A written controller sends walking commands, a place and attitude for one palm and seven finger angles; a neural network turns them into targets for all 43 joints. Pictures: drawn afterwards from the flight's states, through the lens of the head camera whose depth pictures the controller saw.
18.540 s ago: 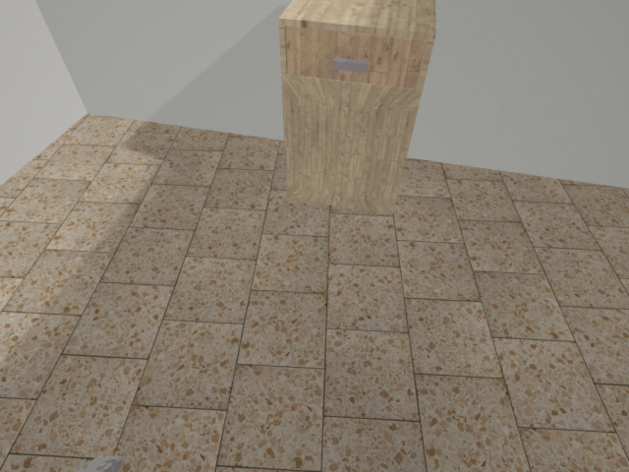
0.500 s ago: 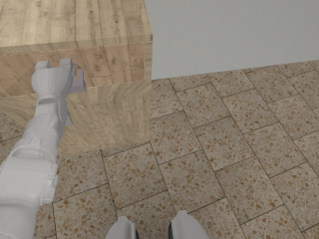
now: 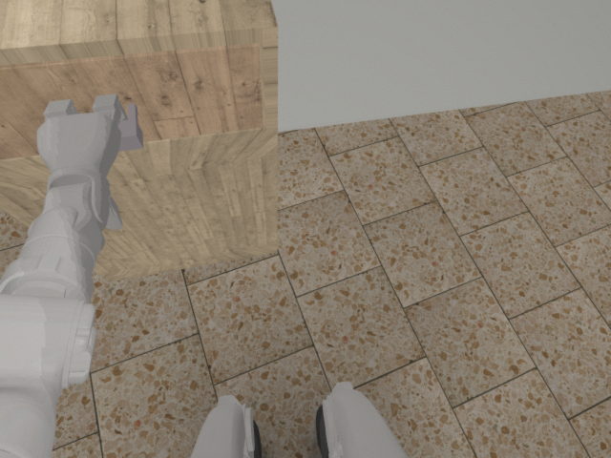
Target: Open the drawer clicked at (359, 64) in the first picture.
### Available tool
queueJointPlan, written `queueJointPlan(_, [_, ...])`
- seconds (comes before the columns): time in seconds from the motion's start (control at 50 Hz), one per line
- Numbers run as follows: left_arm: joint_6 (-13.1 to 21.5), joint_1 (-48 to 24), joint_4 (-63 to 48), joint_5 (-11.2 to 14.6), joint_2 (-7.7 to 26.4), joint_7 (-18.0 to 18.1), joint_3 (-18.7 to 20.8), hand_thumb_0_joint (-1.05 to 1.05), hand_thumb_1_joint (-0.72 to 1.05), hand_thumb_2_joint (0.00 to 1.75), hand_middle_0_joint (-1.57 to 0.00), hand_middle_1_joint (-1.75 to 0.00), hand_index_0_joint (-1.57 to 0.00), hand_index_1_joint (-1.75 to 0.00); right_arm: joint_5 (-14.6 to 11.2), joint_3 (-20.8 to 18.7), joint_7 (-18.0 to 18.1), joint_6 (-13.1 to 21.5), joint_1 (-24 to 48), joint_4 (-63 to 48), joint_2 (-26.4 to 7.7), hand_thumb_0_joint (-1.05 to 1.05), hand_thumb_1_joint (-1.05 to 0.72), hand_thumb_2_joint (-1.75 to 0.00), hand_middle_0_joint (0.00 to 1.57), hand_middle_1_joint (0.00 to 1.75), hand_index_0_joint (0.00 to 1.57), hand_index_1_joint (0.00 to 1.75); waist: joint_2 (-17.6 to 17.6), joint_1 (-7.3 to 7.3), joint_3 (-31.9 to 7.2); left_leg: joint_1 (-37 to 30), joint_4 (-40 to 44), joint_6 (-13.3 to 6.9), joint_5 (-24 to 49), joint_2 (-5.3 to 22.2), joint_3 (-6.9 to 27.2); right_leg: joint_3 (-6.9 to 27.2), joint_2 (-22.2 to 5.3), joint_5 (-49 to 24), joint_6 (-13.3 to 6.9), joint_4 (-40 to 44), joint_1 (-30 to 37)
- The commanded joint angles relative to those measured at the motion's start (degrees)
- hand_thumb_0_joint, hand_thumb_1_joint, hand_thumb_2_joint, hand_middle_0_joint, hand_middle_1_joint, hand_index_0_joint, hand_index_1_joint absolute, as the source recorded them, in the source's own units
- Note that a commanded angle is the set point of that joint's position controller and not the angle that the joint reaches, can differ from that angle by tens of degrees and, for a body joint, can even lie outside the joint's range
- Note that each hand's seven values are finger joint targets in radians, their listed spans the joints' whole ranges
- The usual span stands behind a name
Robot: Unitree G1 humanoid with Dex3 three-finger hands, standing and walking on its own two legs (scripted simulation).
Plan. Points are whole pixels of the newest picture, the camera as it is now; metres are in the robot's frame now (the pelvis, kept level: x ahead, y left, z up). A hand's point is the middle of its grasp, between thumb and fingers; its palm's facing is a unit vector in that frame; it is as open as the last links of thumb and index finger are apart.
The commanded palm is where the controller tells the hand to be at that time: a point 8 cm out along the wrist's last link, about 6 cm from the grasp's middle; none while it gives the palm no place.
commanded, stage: lower the fingers behind the handle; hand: left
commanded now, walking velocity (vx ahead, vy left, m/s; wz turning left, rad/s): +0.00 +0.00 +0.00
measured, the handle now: (96, 126) +0.57 +0.24 +0.01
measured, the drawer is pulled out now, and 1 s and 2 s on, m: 0.00 0.00 0.04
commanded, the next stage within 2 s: close the thumb around the handle in 0.10 s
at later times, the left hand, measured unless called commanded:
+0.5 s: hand (101, 163) +0.52 +0.23 -0.01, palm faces -0.05 -0.03 -1.00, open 11.3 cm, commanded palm +0.50 +0.23 +0.05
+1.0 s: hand (101, 164) +0.52 +0.23 -0.01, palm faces -0.06 -0.03 -1.00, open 6.2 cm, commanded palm +0.50 +0.22 +0.05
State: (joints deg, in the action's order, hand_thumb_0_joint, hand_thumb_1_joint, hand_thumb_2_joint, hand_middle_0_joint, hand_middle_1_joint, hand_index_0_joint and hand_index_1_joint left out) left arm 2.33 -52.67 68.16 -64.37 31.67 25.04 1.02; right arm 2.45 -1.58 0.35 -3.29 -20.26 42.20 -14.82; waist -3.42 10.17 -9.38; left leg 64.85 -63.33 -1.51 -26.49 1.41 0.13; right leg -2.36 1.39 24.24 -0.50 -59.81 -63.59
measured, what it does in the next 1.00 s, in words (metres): stands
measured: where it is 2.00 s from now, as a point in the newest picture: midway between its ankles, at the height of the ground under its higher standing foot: outside the picture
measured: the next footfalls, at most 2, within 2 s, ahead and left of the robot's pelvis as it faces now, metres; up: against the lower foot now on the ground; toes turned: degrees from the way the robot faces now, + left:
none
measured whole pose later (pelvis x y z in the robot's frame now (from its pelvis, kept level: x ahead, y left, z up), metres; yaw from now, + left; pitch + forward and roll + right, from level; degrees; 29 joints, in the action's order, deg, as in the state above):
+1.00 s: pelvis +0.03 +0.01 +0.01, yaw -1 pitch +27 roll -3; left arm 1.4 -46.9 64.9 -63.9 28.4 26.0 1.3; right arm 2.9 -2.7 -0.6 -4.8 -19.2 42.5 -14.4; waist -3.5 8.8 -10.0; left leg 59.0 -60.0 -1.9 -27.8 1.4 -0.9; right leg -1.2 1.6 25.1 0.1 -56.4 -58.0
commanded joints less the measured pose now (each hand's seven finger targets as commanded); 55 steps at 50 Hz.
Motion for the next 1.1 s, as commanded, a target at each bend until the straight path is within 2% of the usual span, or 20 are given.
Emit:
queueJointPlan(0.0, [-1.91,-24.74,-10.33,-0.04,15.01,2.52,2.87,0.00,-0.50,0.30,-0.30,-1.20,-0.30,-1.20,0.19,-3.50,0.46,0.55,-10.59,-1.46,-10.49,0.00,-0.90,-0.90,0.20,0.30,0.20,0.30,-5.76,0.45,-31.06,-24.64,7.08,-1.11,18.97,-1.47,1.95,-0.05,2.07,-13.16,-1.18,8.28,14.55])
queueJointPlan(0.04, [-2.40,-24.36,-8.92,0.49,13.03,1.96,1.69,0.00,-0.50,0.30,-0.30,-1.20,-0.30,-1.20,0.16,-3.36,0.39,0.49,-10.34,-1.30,-10.31,0.00,-0.90,-0.90,0.20,0.30,0.20,0.30,-4.94,1.09,-28.76,-24.44,7.53,-1.20,18.91,-1.40,1.84,-0.05,2.09,-13.28,-1.14,8.96,14.35])
queueJointPlan(0.1, [-2.08,-24.13,-8.52,0.66,13.84,1.06,1.69,0.00,-0.50,0.30,-0.30,-1.20,-0.30,-1.20,0.06,-3.12,0.68,0.45,-10.49,-1.38,-10.30,0.00,-0.90,-0.90,0.20,0.30,0.20,0.30,-3.74,1.21,-27.40,-22.45,7.47,-1.60,18.16,-1.63,1.15,0.29,2.03,-14.07,-0.98,9.32,15.79])
queueJointPlan(0.18, [-0.43,-21.49,-9.93,0.42,15.58,0.35,3.46,0.00,-0.50,0.30,-0.30,-1.20,-0.30,-1.20,0.29,-3.19,0.81,0.30,-10.52,-1.76,-10.23,0.00,-0.90,-0.90,0.20,0.30,0.20,0.30,-4.52,-0.01,-29.21,-23.47,6.93,-1.47,21.60,-1.65,0.99,0.55,2.03,-17.59,-1.11,8.41,17.19])
queueJointPlan(0.22, [0.19,-19.62,-10.41,0.60,14.67,0.50,3.43,0.00,-0.39,0.35,-0.31,-1.21,-0.31,-1.21,0.31,-3.27,0.73,0.10,-10.40,-1.95,-10.03,0.00,-0.90,-0.90,0.20,0.30,0.20,0.30,-4.49,-0.58,-28.70,-23.51,7.04,-1.25,22.57,-1.61,0.88,0.38,2.01,-18.36,-1.15,8.24,17.47])
queueJointPlan(0.26, [0.84,-21.13,-11.45,0.64,12.64,1.10,2.33,0.00,-0.28,0.40,-0.32,-1.22,-0.32,-1.22,0.35,-3.60,0.56,0.21,-10.52,-1.76,-9.86,0.00,-0.90,-0.90,0.20,0.30,0.20,0.30,-4.38,0.26,-27.75,-23.86,6.85,-1.19,23.01,-1.37,1.10,0.27,1.98,-18.33,-1.07,8.21,16.30])
queueJointPlan(0.3, [0.88,-18.21,-11.11,0.53,14.12,1.73,4.11,0.00,-0.16,0.44,-0.32,-1.24,-0.32,-1.24,0.46,-3.84,0.34,0.04,-10.38,-1.70,-10.09,0.00,-0.90,-0.90,0.20,0.30,0.20,0.30,-3.51,-0.76,-29.51,-24.42,6.52,-1.18,24.02,-1.50,0.99,0.46,2.09,-19.38,-1.10,8.01,17.31])
queueJointPlan(0.4, [-0.05,-17.43,-11.73,0.27,14.09,3.14,4.65,0.00,0.12,0.56,-0.34,-1.27,-0.34,-1.27,0.61,-4.10,-0.10,-0.53,-9.82,-1.38,-10.11,0.00,-0.90,-0.90,0.20,0.30,0.20,0.30,-4.31,-1.26,-30.30,-25.87,6.48,-0.89,26.25,-1.46,0.69,0.31,2.06,-21.10,-1.10,7.85,17.94])
queueJointPlan(0.46, [-0.96,-19.15,-11.62,0.47,11.88,3.42,2.81,0.00,0.28,0.64,-0.36,-1.28,-0.36,-1.28,0.51,-4.17,-0.14,-0.66,-9.60,-1.38,-10.06,0.00,-0.90,-0.90,0.20,0.30,0.20,0.30,-4.47,-0.24,-29.36,-26.16,6.78,-0.87,26.15,-1.38,0.85,0.18,2.02,-20.90,-1.01,8.11,17.22])
queueJointPlan(0.48, [-1.24,-18.87,-11.34,0.41,13.80,3.43,4.22,0.00,0.34,0.66,-0.36,-1.29,-0.36,-1.29,0.54,-4.08,-0.15,-0.76,-9.63,-1.14,-10.28,0.00,-0.90,-0.90,0.20,0.30,0.20,0.30,-3.78,-0.72,-29.26,-26.00,6.85,-0.90,25.94,-1.35,0.84,0.17,2.06,-20.87,-1.02,8.07,17.63])
queueJointPlan(0.58, [-2.09,-17.52,-10.98,0.44,13.80,2.71,4.14,0.00,0.62,0.78,-0.38,-1.32,-0.38,-1.32,0.42,-3.91,-0.03,-1.24,-9.22,-1.54,-10.25,0.00,-0.90,-0.90,0.20,0.30,0.20,0.30,-3.97,-1.20,-29.27,-26.69,7.23,-0.82,27.58,-1.40,0.66,0.21,2.02,-22.30,-1.06,8.08,18.67])
queueJointPlan(0.62, [-2.01,-17.92,-11.19,0.39,11.87,2.48,2.71,0.00,0.73,0.83,-0.39,-1.33,-0.39,-1.33,0.41,-3.96,-0.03,-1.24,-9.21,-1.85,-10.06,0.00,-0.90,-0.90,0.20,0.30,0.20,0.30,-3.91,-0.79,-28.23,-26.86,7.54,-0.73,27.39,-1.33,0.86,0.01,2.06,-21.74,-1.09,8.32,18.22])
queueJointPlan(0.68, [-1.03,-16.52,-13.19,0.39,10.49,2.40,2.62,0.00,0.90,0.90,-0.40,-1.35,-0.40,-1.35,0.50,-4.28,-0.12,-1.16,-9.27,-2.09,-9.81,0.00,-0.90,-0.90,0.20,0.30,0.20,0.30,-5.34,-1.58,-30.64,-30.14,7.38,-0.36,30.80,-0.89,1.45,-0.28,2.15,-22.26,-1.23,7.87,17.41])
queueJointPlan(0.74, [-0.82,-16.96,-12.44,0.51,9.64,2.65,2.37,0.00,0.90,0.90,-0.40,-1.35,-0.40,-1.35,0.56,-4.32,-0.20,-1.07,-9.14,-1.59,-9.73,0.00,-0.90,-0.90,0.20,0.30,0.20,0.30,-3.55,-0.92,-27.86,-28.72,7.55,-0.43,29.27,-0.79,1.60,-0.38,2.19,-21.21,-1.21,8.09,16.81])
queueJointPlan(0.86, [-0.69,-15.57,-14.05,0.78,11.18,3.20,3.81,0.00,0.90,0.90,-0.40,-1.35,-0.40,-1.35,0.67,-4.42,-0.36,-1.19,-9.02,-1.86,-9.87,0.00,-0.90,-0.90,0.20,0.30,0.20,0.30,-4.92,-2.13,-30.70,-29.84,7.65,-0.38,30.08,-1.00,1.30,-0.08,2.14,-22.45,-1.23,7.91,18.51])
queueJointPlan(0.9, [-0.89,-16.24,-13.71,0.75,9.27,3.24,2.35,0.00,0.90,0.90,-0.40,-1.35,-0.40,-1.35,0.59,-4.51,-0.45,-1.15,-8.95,-1.69,-9.72,0.00,-0.90,-0.90,0.20,0.30,0.20,0.30,-4.60,-1.34,-28.96,-29.84,7.70,-0.34,29.61,-0.80,1.40,-0.27,2.26,-21.53,-1.21,8.25,17.26])
queueJointPlan(0.92, [-0.97,-15.78,-13.67,0.55,10.70,3.34,3.33,0.00,0.90,0.90,-0.40,-1.35,-0.40,-1.35,0.58,-4.45,-0.44,-1.17,-8.79,-1.60,-9.89,0.00,-0.90,-0.90,0.20,0.30,0.20,0.30,-4.69,-1.92,-28.63,-29.41,7.97,-0.26,29.12,-0.83,1.35,-0.30,2.19,-21.16,-1.29,8.25,17.69])
queueJointPlan(0.98, [-0.97,-16.19,-13.78,0.58,10.57,3.49,3.25,0.00,0.90,0.90,-0.40,-1.35,-0.40,-1.35,0.65,-4.52,-0.43,-1.11,-9.00,-1.40,-9.91,0.00,-0.90,-0.90,0.20,0.30,0.20,0.30,-4.69,-1.64,-29.81,-29.90,7.71,-0.34,29.49,-0.83,1.36,-0.19,2.21,-21.60,-1.24,8.18,17.66])
queueJointPlan(1.04, [-0.88,-12.62,-14.26,1.15,10.43,3.21,4.12,0.00,0.90,0.90,-0.40,-1.35,-0.40,-1.35,0.68,-4.52,-0.54,-1.26,-8.65,-1.62,-9.80,0.00,-0.90,-0.90,0.20,0.30,0.20,0.30,-3.69,-2.87,-30.28,-29.83,8.22,-0.37,30.80,-0.91,1.04,-0.10,2.20,-23.58,-1.33,8.14,20.18])
queueJointPlan(1.08, [-0.63,-8.52,-15.77,1.44,8.13,3.03,3.17,0.00,0.90,0.90,-0.40,-1.35,-0.40,-1.35,0.53,-4.78,-0.72,-1.36,-8.22,-2.36,-9.42,0.00,-0.90,-0.90,0.20,0.30,0.20,0.30,-4.98,-3.83,-31.10,-31.83,8.46,-0.17,32.93,-0.78,0.74,-0.12,2.24,-24.66,-1.34,8.55,20.66])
